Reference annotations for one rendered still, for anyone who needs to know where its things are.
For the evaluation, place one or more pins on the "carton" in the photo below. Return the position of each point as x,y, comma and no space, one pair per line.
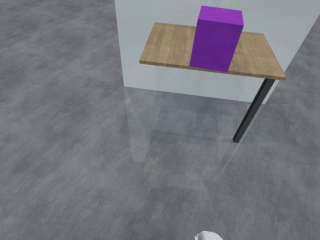
216,37

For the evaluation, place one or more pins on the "table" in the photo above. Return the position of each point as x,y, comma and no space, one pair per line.
170,45

